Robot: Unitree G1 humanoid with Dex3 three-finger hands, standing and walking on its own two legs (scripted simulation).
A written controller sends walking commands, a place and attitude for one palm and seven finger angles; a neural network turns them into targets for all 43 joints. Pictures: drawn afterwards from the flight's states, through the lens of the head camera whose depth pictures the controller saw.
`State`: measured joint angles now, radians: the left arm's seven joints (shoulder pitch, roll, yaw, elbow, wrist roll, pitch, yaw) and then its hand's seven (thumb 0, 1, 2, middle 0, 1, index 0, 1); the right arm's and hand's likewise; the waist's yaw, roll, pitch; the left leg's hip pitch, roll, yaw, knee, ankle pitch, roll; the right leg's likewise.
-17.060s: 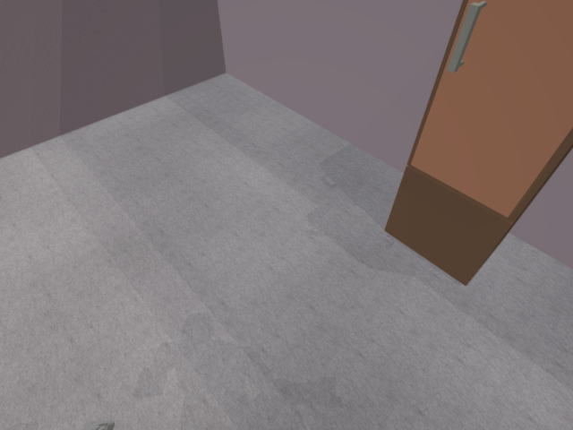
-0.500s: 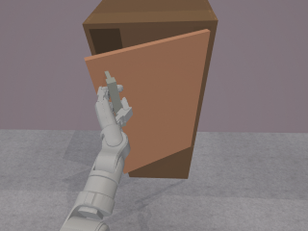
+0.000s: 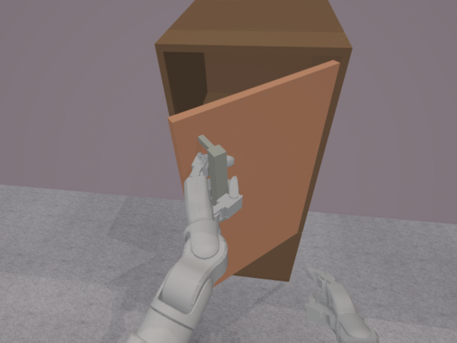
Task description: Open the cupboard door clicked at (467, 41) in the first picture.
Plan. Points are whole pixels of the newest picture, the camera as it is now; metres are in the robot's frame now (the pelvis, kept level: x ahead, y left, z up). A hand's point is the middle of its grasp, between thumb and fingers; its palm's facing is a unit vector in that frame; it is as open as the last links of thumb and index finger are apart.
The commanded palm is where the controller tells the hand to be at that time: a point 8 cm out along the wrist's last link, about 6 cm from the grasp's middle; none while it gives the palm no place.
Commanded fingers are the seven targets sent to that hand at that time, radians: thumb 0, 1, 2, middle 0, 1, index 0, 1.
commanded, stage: open thumb and fingers to let go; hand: left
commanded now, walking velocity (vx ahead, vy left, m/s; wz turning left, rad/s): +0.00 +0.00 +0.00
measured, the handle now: (213, 180) +0.36 +0.06 +0.13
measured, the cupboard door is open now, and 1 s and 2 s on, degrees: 41 38 41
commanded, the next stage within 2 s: slide the hand sideways off the handle in 0.76 s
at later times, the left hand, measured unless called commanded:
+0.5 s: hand (228, 194) +0.32 +0.03 +0.13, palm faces +0.30 -0.95 -0.03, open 13.1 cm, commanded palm +0.27 +0.07 +0.13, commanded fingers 0.00 -0.50 0.30 -0.24 -0.85 -0.24 -0.85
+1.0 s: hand (220, 205) +0.30 +0.04 +0.13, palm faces -0.02 -1.00 -0.08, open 16.1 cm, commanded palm +0.28 +0.07 +0.13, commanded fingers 0.00 -0.50 0.30 -0.15 -0.30 -0.15 -0.30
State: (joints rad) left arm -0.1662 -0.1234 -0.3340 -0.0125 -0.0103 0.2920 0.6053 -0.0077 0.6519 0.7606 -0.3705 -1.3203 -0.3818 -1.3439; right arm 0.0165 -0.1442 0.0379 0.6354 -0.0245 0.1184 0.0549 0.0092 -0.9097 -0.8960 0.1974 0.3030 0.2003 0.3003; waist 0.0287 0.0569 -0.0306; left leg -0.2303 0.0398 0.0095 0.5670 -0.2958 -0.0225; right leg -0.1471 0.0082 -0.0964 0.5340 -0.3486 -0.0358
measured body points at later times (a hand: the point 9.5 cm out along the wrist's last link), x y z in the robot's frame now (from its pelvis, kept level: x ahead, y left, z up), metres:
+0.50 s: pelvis -0.01 +0.00 +0.00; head -0.03 -0.02 +0.45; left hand +0.30 +0.08 +0.14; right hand +0.15 -0.21 -0.11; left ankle +0.01 +0.13 -0.73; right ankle -0.03 -0.09 -0.73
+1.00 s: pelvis -0.02 +0.01 +0.00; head -0.04 -0.01 +0.45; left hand +0.30 +0.10 +0.14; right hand +0.16 -0.19 -0.10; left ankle +0.01 +0.13 -0.73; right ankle -0.03 -0.09 -0.73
